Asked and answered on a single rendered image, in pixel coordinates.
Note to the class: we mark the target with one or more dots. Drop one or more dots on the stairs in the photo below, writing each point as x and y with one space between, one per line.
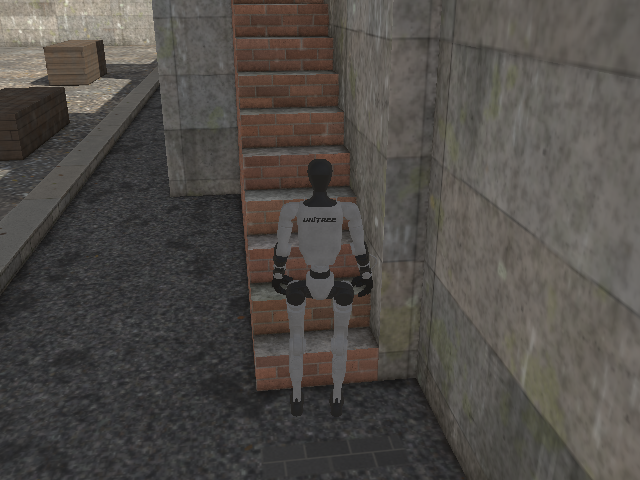
287 99

